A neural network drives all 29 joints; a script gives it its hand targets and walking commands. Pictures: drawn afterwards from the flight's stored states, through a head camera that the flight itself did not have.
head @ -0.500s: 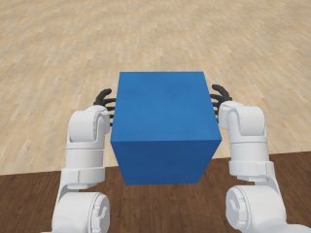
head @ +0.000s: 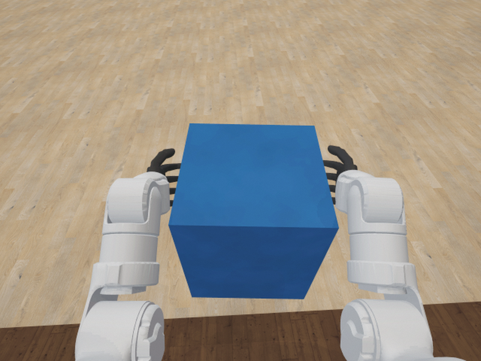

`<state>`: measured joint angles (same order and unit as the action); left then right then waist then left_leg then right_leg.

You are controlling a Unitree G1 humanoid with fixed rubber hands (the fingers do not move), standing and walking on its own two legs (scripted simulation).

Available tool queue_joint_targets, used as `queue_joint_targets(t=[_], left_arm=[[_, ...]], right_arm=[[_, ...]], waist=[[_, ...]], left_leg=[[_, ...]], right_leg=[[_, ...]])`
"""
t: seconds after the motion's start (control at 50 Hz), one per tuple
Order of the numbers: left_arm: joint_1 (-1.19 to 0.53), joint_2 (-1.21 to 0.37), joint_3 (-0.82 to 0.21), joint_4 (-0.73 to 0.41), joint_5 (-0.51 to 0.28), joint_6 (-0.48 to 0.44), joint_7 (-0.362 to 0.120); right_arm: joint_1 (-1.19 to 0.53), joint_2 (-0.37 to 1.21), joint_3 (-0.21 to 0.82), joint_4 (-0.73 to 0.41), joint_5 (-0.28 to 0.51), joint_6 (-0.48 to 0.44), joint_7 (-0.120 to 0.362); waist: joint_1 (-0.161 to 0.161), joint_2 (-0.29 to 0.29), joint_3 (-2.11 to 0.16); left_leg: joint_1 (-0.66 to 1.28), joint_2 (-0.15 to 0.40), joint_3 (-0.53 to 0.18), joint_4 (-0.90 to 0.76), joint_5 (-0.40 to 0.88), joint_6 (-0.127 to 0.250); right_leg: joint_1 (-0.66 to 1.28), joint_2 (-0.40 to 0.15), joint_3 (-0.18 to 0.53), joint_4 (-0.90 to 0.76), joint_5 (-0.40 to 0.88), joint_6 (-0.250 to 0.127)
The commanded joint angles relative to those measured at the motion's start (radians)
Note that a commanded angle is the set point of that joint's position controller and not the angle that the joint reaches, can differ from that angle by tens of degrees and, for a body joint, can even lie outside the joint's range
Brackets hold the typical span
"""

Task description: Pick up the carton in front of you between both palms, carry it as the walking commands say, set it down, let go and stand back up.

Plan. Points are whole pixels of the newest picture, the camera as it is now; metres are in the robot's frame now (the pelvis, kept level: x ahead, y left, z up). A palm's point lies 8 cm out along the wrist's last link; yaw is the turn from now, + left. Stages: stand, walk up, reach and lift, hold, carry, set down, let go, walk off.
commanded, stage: carry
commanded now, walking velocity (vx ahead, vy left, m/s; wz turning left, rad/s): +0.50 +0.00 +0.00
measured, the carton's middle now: (249, 216) +0.35 +0.02 +0.06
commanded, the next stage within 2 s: none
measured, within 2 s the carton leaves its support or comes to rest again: neither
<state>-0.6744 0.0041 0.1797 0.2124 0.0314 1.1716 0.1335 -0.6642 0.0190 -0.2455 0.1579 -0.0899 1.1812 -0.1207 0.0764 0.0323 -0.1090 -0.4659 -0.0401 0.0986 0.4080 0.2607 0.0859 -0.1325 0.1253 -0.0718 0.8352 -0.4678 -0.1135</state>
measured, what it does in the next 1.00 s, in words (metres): goes down: right foot 0.05 m lower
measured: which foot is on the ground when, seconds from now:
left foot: down 0.00-0.58, up 0.60-1.00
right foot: down 0.00-0.02, up 0.04-0.54, down 0.56-1.00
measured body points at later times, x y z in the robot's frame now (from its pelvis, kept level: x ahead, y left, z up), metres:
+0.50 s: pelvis +0.28 +0.01 -0.02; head +0.30 +0.02 +0.43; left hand +0.65 +0.16 +0.08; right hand +0.65 -0.15 +0.09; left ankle +0.12 +0.05 -0.73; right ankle +0.44 -0.08 -0.73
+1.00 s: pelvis +0.57 +0.01 -0.06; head +0.60 +0.00 +0.39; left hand +0.93 +0.19 +0.05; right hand +0.96 -0.12 +0.05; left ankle +0.72 +0.14 -0.74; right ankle +0.46 -0.04 -0.78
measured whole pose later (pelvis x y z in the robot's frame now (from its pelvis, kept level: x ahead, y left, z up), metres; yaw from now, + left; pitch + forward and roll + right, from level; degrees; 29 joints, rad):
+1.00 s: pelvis +0.57 +0.01 -0.06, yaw +2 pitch +5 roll +1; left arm -0.67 -0.01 0.19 0.15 0.03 1.18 0.15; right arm -0.67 0.01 -0.24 0.10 -0.07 1.20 -0.14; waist 0.07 0.01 -0.04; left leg -0.75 0.03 0.05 0.80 -0.05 0.04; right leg -0.17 0.08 -0.06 0.51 -0.34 -0.13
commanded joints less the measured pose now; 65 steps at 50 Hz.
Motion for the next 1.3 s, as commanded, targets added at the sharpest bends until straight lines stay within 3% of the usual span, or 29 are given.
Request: queue_joint_targets(t=[0.0, 0.02, 0.04, 0.06, 0.1, 0.14, 0.28, 0.44, 0.5, 0.54, 0.56, 0.58, 0.6, 0.62, 0.64, 0.7, 0.8, 0.98, 1.0, 1.04, 1.06, 1.08, 1.1, 1.12, 1.14, 1.16, 1.18, 1.22, 1.28], left_arm=[[-0.68, -1.094, -0.585, -0.031, -0.414, -0.028, -0.275], [-0.7, -1.119, -0.562, -0.02, -0.411, -0.023, -0.271], [-0.71, -1.112, -0.556, -0.037, -0.403, -0.025, -0.267], [-0.757, -1.127, -0.561, -0.074, -0.407, -0.034, -0.26], [-0.786, -1.145, -0.55, -0.142, -0.397, -0.051, -0.236], [-0.747, -1.152, -0.544, -0.169, -0.375, -0.06, -0.215], [-0.608, -1.137, -0.613, -0.206, -0.328, -0.094, -0.189], [-0.622, -1.031, -0.664, -0.293, -0.345, -0.06, -0.184], [-0.577, -0.952, -0.615, -0.237, -0.321, -0.023, -0.186], [-0.573, -0.91, -0.568, -0.196, -0.304, -0.002, -0.19], [-0.589, -0.878, -0.547, -0.176, -0.298, 0.008, -0.192], [-0.6, -0.853, -0.517, -0.124, -0.29, 0.018, -0.191], [-0.589, -0.896, -0.528, -0.119, -0.319, 0.018, -0.197], [-0.659, -0.962, -0.557, -0.177, -0.364, 0.016, -0.207], [-0.769, -1.008, -0.579, -0.229, -0.405, 0.018, -0.217], [-0.866, -1.116, -0.614, -0.261, -0.48, 0.017, -0.235], [-0.831, -1.16, -0.613, -0.242, -0.494, 0.0, -0.257], [-0.706, -1.105, -0.605, -0.181, -0.446, -0.01, -0.265], [-0.694, -1.102, -0.602, -0.163, -0.439, -0.014, -0.266], [-0.68, -1.104, -0.598, -0.128, -0.428, -0.02, -0.268], [-0.687, -1.107, -0.601, -0.113, -0.425, -0.024, -0.27], [-0.692, -1.11, -0.601, -0.103, -0.42, -0.028, -0.273], [-0.696, -1.144, -0.596, -0.074, -0.416, -0.023, -0.272], [-0.683, -1.133, -0.581, -0.074, -0.407, -0.027, -0.269], [-0.728, -1.146, -0.59, -0.112, -0.411, -0.034, -0.263], [-0.767, -1.157, -0.591, -0.148, -0.411, -0.042, -0.251], [-0.777, -1.158, -0.59, -0.182, -0.409, -0.046, -0.238], [-0.753, -1.152, -0.587, -0.229, -0.391, -0.05, -0.213], [-0.684, -1.124, -0.592, -0.254, -0.353, -0.052, -0.189]], right_arm=[[-0.535, 0.972, 0.547, 0.083, 0.323, -0.014, 0.222], [-0.56, 0.952, 0.525, 0.113, 0.32, -0.021, 0.222], [-0.549, 1.009, 0.55, 0.118, 0.35, -0.028, 0.229], [-0.624, 1.068, 0.581, 0.059, 0.394, -0.037, 0.24], [-0.786, 1.169, 0.654, -0.052, 0.487, -0.048, 0.256], [-0.816, 1.211, 0.685, -0.103, 0.54, -0.062, 0.26], [-0.647, 1.191, 0.707, -0.107, 0.517, -0.094, 0.265], [-0.585, 1.056, 0.727, -0.16, 0.502, -0.074, 0.251], [-0.576, 1.01, 0.711, -0.115, 0.499, -0.046, 0.249], [-0.617, 0.983, 0.691, -0.08, 0.497, -0.028, 0.249], [-0.657, 0.994, 0.683, -0.06, 0.502, -0.013, 0.248], [-0.673, 1.002, 0.654, -0.026, 0.506, 0.008, 0.24], [-0.691, 0.985, 0.648, -0.054, 0.495, 0.015, 0.231], [-0.741, 1.006, 0.65, -0.085, 0.491, 0.017, 0.225], [-0.774, 1.031, 0.635, -0.099, 0.484, 0.016, 0.217], [-0.741, 1.073, 0.612, -0.096, 0.452, 0.018, 0.198], [-0.697, 1.096, 0.624, -0.095, 0.411, -0.004, 0.18], [-0.619, 1.056, 0.649, -0.064, 0.38, -0.005, 0.184], [-0.61, 1.055, 0.646, -0.048, 0.379, -0.004, 0.19], [-0.591, 1.053, 0.632, -0.01, 0.374, -0.009, 0.202], [-0.58, 1.051, 0.622, 0.009, 0.368, -0.014, 0.209], [-0.562, 1.046, 0.607, 0.027, 0.365, -0.019, 0.217], [-0.571, 1.018, 0.584, 0.051, 0.353, -0.026, 0.218], [-0.538, 1.048, 0.596, 0.064, 0.377, -0.033, 0.224], [-0.593, 1.085, 0.617, 0.012, 0.405, -0.042, 0.232], [-0.675, 1.132, 0.643, -0.043, 0.441, -0.048, 0.239], [-0.742, 1.164, 0.673, -0.098, 0.48, -0.052, 0.243], [-0.797, 1.192, 0.716, -0.174, 0.54, -0.055, 0.245], [-0.77, 1.178, 0.731, -0.206, 0.56, -0.053, 0.247]], waist=[[-0.115, 0.139, -0.374], [-0.152, 0.261, -0.492], [-0.158, 0.159, -0.509], [-0.146, 0.058, -0.424], [-0.109, -0.043, -0.348], [-0.107, -0.006, -0.343], [-0.145, 0.059, -0.392], [-0.197, 0.063, -0.302], [-0.137, 0.069, -0.307], [-0.029, 0.007, -0.35], [-0.042, -0.186, -0.422], [0.0, -0.308, -0.536], [0.023, -0.238, -0.58], [0.0, -0.139, -0.496], [-0.019, -0.055, -0.412], [-0.043, -0.065, -0.349], [-0.015, -0.123, -0.386], [0.032, -0.139, -0.299], [0.028, -0.147, -0.29], [-0.061, -0.169, -0.334], [-0.121, -0.136, -0.383], [-0.126, -0.009, -0.437], [-0.136, 0.207, -0.545], [-0.158, 0.196, -0.59], [-0.155, 0.15, -0.515], [-0.145, 0.049, -0.46], [-0.132, 0.024, -0.419], [-0.119, 0.011, -0.423], [-0.117, 0.04, -0.435]], left_leg=[[0.685, 0.279, -0.303, 0.195, 0.653, 0.039], [0.897, 0.467, -0.655, 0.185, 0.402, 0.28], [0.834, 0.427, -0.737, 0.1, -0.076, 0.304], [0.676, 0.361, -0.675, 0.037, -0.288, 0.255], [0.466, 0.311, -0.586, -0.016, -0.366, 0.179], [0.38, 0.28, -0.512, -0.045, -0.357, 0.126], [0.636, 0.216, -0.312, 0.066, 0.313, 0.066], [0.666, 0.113, -0.197, 0.163, 0.231, 0.034], [0.546, 0.106, -0.147, 0.335, 0.229, 0.005], [0.301, 0.08, -0.073, 0.631, -0.009, -0.03], [-0.005, 0.024, -0.064, 0.852, -0.675, -0.056], [-0.314, -0.055, -0.135, 1.118, -0.974, -0.101], [-0.386, -0.008, -0.16, 1.166, -0.9, -0.07], [-0.383, 0.028, -0.157, 1.087, -0.819, -0.041], [-0.353, 0.043, -0.144, 1.002, -0.755, -0.035], [-0.226, 0.075, -0.115, 0.849, -0.665, -0.052], [-0.407, 0.097, -0.081, 0.746, -0.513, -0.077], [-0.294, -0.004, 0.046, 0.219, -0.221, -0.032], [-0.191, -0.019, 0.058, 0.135, -0.173, -0.018], [0.119, -0.043, 0.079, 0.016, -0.112, 0.008], [0.323, -0.002, 0.051, -0.011, -0.065, 0.012], [0.569, 0.183, -0.151, 0.09, 0.223, 0.015], [0.89, 0.457, -0.551, 0.169, 0.34, 0.211], [0.889, 0.434, -0.7, 0.063, -0.065, 0.268], [0.803, 0.386, -0.656, 0.006, -0.278, 0.231], [0.71, 0.353, -0.584, -0.026, -0.329, 0.184], [0.621, 0.332, -0.527, -0.049, -0.305, 0.16], [0.529, 0.3, -0.443, -0.085, -0.352, 0.128], [0.552, 0.294, -0.361, -0.099, -0.228, 0.136]], right_leg=[[-0.371, -0.044, 0.01, 0.446, -0.051, 0.079], [-0.637, -0.003, 0.101, 0.716, -0.183, 0.124], [-0.694, -0.058, 0.131, 0.711, -0.134, 0.077], [-0.675, -0.084, 0.129, 0.621, -0.073, 0.056], [-0.602, -0.125, 0.13, 0.465, -0.006, 0.054], [-0.539, -0.143, 0.108, 0.367, 0.048, 0.069], [-0.707, -0.161, 0.051, 0.152, 0.329, 0.088], [-0.553, -0.075, -0.045, -0.339, 0.701, 0.039], [-0.265, -0.059, -0.052, -0.468, 0.781, 0.005], [0.094, -0.151, -0.002, -0.476, 0.86, 0.008], [0.392, -0.403, 0.246, -0.186, 1.379, -0.07], [0.663, -0.563, 0.574, -0.193, 1.234, -0.27], [0.599, -0.555, 0.692, -0.299, 0.6, -0.301], [0.439, -0.464, 0.647, -0.383, 0.338, -0.226], [0.288, -0.428, 0.57, -0.422, 0.318, -0.174], [0.05, -0.361, 0.424, -0.478, 0.362, -0.121], [0.243, -0.325, 0.316, -0.398, 0.765, -0.101], [0.332, -0.229, 0.156, -0.313, 1.008, -0.052], [0.291, -0.228, 0.134, -0.307, 1.026, -0.041], [0.202, -0.232, 0.081, -0.164, 1.126, 0.009], [0.105, -0.215, 0.028, -0.004, 1.022, 0.037], [-0.112, -0.177, 0.01, 0.171, 0.542, 0.065], [-0.458, -0.053, 0.058, 0.45, -0.108, 0.117], [-0.569, -0.051, 0.116, 0.577, -0.114, 0.092], [-0.634, -0.089, 0.126, 0.572, -0.057, 0.069], [-0.631, -0.122, 0.128, 0.513, 0.021, 0.064], [-0.609, -0.144, 0.122, 0.453, 0.06, 0.069], [-0.533, -0.164, 0.107, 0.371, 0.093, 0.083], [-0.545, -0.18, 0.073, 0.245, 0.119, 0.116]])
